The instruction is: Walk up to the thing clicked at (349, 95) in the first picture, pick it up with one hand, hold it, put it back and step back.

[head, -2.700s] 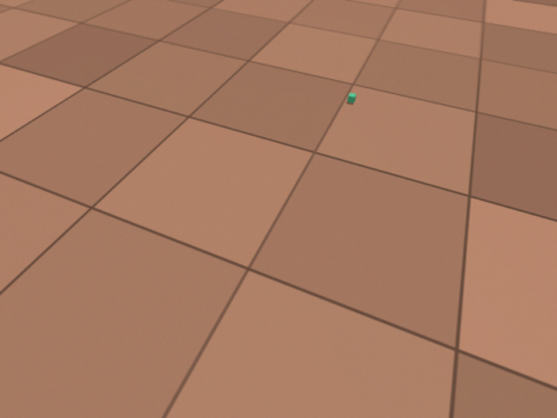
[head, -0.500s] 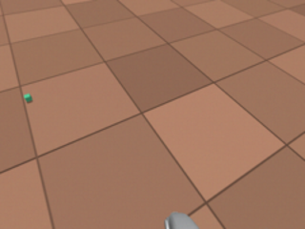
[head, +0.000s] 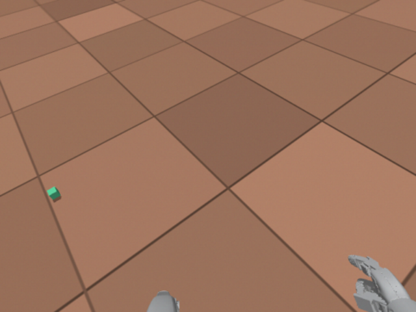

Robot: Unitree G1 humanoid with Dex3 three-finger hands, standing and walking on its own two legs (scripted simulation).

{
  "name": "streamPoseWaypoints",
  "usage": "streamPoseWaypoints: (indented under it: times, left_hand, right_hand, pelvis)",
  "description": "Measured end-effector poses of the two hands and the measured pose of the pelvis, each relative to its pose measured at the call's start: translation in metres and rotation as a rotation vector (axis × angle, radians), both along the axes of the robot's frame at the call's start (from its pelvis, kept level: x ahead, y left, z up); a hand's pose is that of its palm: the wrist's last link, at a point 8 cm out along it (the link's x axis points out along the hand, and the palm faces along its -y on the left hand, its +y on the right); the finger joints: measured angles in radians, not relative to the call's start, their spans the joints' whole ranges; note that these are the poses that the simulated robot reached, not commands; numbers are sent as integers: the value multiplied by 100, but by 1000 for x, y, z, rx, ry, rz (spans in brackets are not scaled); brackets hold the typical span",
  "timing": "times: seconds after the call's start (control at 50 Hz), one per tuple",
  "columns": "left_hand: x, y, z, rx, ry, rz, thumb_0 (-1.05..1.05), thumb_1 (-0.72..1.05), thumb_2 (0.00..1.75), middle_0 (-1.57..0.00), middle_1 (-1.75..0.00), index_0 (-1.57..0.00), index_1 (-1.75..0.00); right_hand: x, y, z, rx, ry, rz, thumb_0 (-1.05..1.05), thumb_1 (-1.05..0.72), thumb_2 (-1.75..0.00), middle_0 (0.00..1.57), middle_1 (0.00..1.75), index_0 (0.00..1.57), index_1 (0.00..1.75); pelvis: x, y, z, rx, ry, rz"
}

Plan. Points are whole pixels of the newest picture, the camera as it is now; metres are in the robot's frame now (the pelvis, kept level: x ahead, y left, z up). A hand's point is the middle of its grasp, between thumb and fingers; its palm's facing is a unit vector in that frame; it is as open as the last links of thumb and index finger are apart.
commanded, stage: walk up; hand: left
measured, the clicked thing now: (53, 193) +0.91 +0.93 -0.72
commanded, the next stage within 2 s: none
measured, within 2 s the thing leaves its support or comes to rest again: neither
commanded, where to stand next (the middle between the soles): +0.47 +1.04 m, yaw -45 degrees
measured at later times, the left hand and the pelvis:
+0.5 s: hand (16, 246) +0.33 +0.48 -0.11, palm faces -0.25 -0.76 -0.59, open 7.4 cm; pelvis +0.16 +0.21 -0.01, yaw -13 degrees
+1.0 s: hand out of the picture +0.46 +0.72 -0.14, palm faces -0.38 -0.72 -0.58, open 7.4 cm; pelvis +0.26 +0.45 -0.01, yaw -23 degrees
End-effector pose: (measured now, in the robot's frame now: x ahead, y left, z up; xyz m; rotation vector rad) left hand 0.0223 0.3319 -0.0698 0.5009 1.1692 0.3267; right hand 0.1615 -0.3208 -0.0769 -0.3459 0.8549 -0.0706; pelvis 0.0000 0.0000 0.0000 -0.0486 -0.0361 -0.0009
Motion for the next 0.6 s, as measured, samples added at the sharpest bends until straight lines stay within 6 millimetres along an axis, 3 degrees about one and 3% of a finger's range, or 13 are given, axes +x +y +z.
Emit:
streamPoseWaypoints:
  times: [0.08,0.12,0.16,0.3,0.4,0.5,0.6]
  left_hand:
    - [49,80,-14,39,16,-42,1,89,90,-22,-30,-22,-30]
    - [79,117,-23,72,34,-69,1,89,90,-22,-30,-22,-30]
    - [110,141,-26,91,41,-88,1,89,90,-21,-30,-21,-30]
    - [212,159,-5,26,24,-210,1,90,90,-21,-30,-21,-30]
    - [271,160,5,21,5,-307,1,90,90,-21,-30,-21,-30]
    - [306,181,4,63,-75,-344,1,90,90,-21,-30,-21,-30]
    - [316,217,18,77,-125,-302,1,89,90,-21,-30,-22,-30]
  right_hand:
    - [24,37,-4,-64,4,-63,1,-91,-90,20,30,21,30]
    - [19,61,-8,-84,37,-98,0,-91,-90,20,30,20,30]
    - [4,85,-11,-80,89,-143,0,-91,-90,20,30,20,30]
    - [-61,146,-6,-40,302,-337,1,-90,-90,20,30,21,30]
    - [-77,176,-24,-11,352,-439,1,-90,-90,20,30,21,30]
    - [-49,206,-56,32,336,-459,1,-90,-90,20,30,20,30]
    - [2,243,-57,67,281,-397,1,-91,-90,20,30,20,30]
  pelvis:
    - [37,61,-18,5,27,-34]
    - [49,84,-24,36,27,-61]
    - [60,101,-21,18,31,-88]
    - [106,149,10,41,54,-140]
    - [136,180,9,64,45,-188]
    - [159,206,-10,15,14,-234]
    - [176,240,-6,9,-6,-247]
